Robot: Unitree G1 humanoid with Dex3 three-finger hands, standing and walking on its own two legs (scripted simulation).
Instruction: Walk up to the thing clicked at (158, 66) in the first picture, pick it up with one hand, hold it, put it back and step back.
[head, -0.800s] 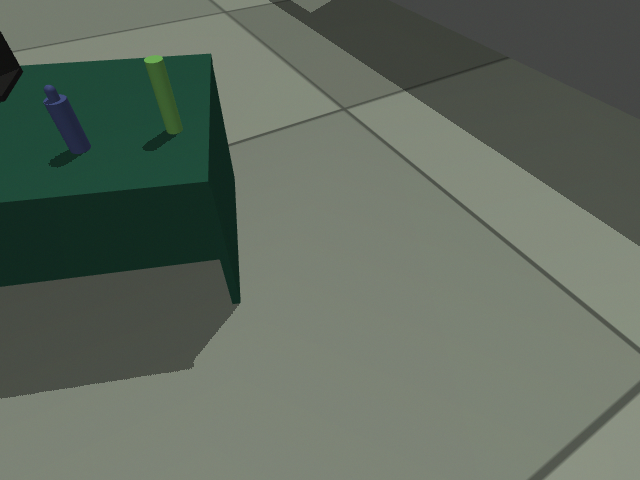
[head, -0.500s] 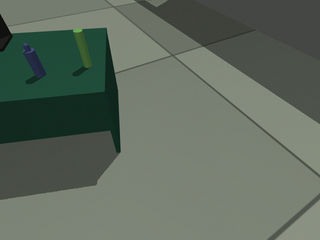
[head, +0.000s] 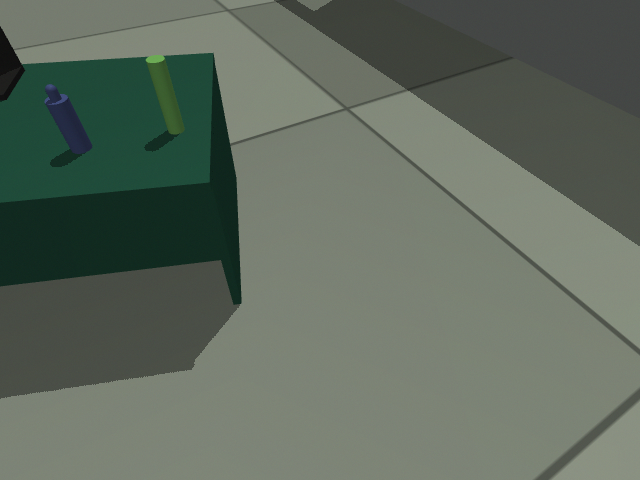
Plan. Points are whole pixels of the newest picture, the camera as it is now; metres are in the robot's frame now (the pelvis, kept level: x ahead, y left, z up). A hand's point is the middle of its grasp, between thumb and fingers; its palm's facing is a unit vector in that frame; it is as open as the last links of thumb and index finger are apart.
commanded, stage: stand
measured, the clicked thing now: (166, 97) +1.08 +0.42 -0.08
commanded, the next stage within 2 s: walk up in 0.32 s
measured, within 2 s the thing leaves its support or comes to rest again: neither
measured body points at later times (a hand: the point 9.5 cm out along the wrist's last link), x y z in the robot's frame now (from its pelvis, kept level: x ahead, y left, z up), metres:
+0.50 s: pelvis +0.02 +0.03 -0.01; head +0.03 +0.03 +0.44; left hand +0.05 +0.36 -0.12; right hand +0.11 -0.30 -0.13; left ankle +0.03 +0.17 -0.71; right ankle +0.00 -0.12 -0.75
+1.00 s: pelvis +0.16 +0.16 -0.02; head +0.18 +0.15 +0.43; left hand +0.14 +0.49 -0.12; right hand +0.27 -0.13 -0.15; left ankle +0.10 +0.26 -0.75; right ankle +0.27 +0.08 -0.74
